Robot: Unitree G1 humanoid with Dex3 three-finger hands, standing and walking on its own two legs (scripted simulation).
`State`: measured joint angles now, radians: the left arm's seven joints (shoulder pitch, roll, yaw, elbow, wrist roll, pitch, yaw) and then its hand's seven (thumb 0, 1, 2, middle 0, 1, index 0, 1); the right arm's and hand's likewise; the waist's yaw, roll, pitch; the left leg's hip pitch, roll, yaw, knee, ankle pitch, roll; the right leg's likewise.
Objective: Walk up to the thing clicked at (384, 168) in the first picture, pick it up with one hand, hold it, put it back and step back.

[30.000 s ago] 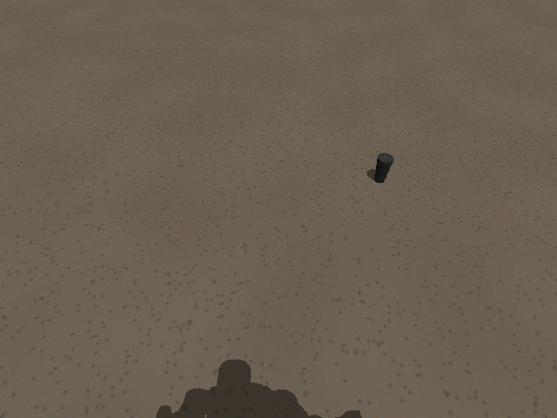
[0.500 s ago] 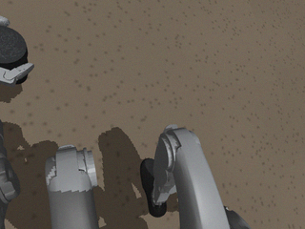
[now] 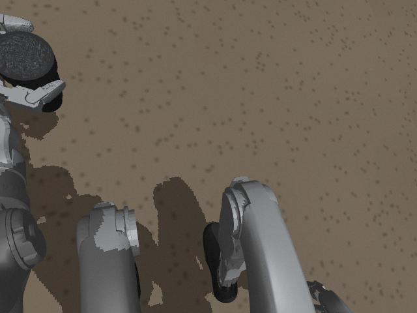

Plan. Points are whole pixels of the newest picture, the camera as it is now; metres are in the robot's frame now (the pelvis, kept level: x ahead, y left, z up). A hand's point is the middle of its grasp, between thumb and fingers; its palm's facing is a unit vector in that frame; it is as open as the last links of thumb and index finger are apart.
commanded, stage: settle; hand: left
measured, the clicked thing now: (37, 81) +0.53 +0.24 -0.08
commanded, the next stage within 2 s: lift in 0.30 s
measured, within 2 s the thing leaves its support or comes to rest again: neither
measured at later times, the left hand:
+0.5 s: hand (23, 56) +0.54 +0.24 -0.02, palm faces +0.19 -0.98 -0.05, open 10.7 cm
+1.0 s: hand out of the picture +0.49 +0.24 +0.08, palm faces +0.13 -0.99 -0.05, open 10.8 cm
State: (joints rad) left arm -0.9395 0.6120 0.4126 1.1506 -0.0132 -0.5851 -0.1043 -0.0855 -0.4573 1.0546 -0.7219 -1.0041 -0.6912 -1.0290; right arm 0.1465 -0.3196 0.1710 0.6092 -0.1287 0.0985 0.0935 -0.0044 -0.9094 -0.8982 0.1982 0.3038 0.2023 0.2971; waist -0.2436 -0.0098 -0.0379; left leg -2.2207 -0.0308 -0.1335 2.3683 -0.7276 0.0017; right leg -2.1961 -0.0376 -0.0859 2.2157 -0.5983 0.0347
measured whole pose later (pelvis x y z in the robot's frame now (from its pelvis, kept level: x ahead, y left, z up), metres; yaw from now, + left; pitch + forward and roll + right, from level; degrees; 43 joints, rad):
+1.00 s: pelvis +0.00 +0.00 +0.07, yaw +3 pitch +34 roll -6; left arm -0.78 0.45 0.36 0.92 -0.09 -0.45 -0.16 -0.11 -0.52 1.14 -0.71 -1.06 -0.67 -1.09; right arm 0.20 -0.28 0.06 0.60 -0.03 0.06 0.04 0.00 -0.95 -0.91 0.20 0.30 0.20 0.30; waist -0.15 0.03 -0.17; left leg -2.02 -0.03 -0.07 2.12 -0.71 0.01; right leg -2.02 -0.05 -0.04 2.02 -0.60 0.03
